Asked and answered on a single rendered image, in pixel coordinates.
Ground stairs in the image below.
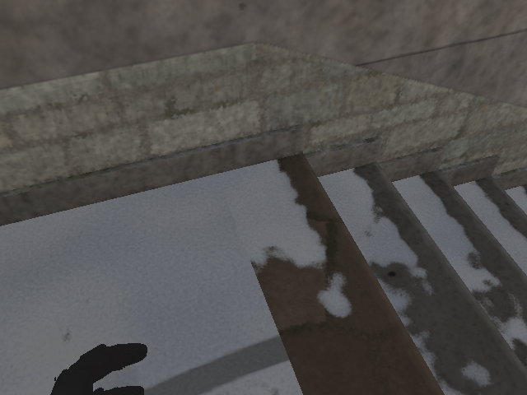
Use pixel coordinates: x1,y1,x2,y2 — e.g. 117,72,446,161
317,162,527,395

